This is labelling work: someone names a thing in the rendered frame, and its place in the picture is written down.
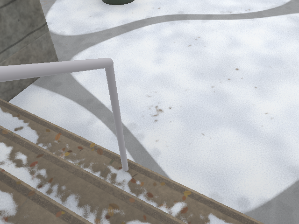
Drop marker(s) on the stairs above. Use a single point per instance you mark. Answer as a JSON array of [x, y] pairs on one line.
[[49, 175]]

